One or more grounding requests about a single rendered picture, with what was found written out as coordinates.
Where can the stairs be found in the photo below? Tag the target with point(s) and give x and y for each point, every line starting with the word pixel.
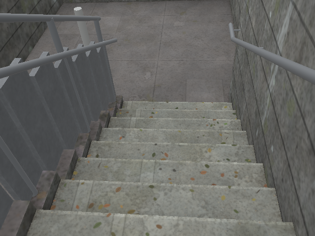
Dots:
pixel 166 168

